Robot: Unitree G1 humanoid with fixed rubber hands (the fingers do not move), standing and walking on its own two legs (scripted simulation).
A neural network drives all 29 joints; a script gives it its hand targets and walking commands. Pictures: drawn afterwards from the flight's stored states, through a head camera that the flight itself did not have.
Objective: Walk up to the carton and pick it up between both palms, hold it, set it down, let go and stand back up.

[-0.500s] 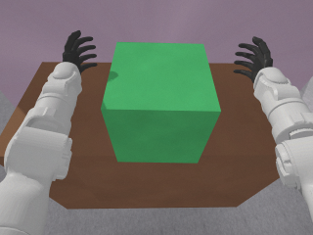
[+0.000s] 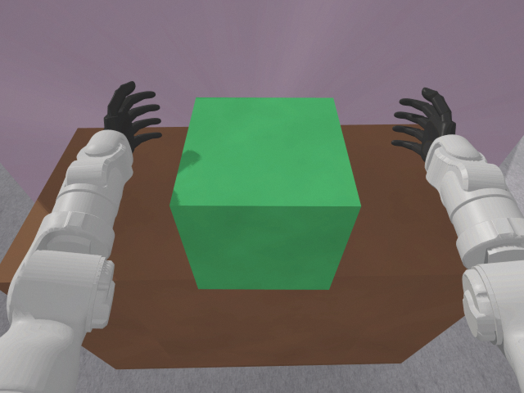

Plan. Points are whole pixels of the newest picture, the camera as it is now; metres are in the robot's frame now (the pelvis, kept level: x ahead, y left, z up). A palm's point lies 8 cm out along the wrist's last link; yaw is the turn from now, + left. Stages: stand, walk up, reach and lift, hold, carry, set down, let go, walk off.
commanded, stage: set down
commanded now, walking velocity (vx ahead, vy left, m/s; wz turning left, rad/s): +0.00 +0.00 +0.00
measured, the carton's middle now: (264, 195) +0.46 +0.02 +0.03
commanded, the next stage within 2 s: none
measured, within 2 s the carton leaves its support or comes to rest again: neither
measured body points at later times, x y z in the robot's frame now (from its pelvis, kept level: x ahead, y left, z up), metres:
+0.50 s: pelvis +0.00 -0.01 +0.00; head +0.01 +0.01 +0.45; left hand +0.41 +0.24 +0.12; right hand +0.40 -0.23 +0.12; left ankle +0.01 +0.12 -0.75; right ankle +0.00 -0.12 -0.75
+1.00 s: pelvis +0.00 +0.00 +0.00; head +0.00 +0.01 +0.45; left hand +0.34 +0.24 +0.07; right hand +0.33 -0.23 +0.08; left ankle +0.01 +0.12 -0.75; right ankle +0.00 -0.12 -0.75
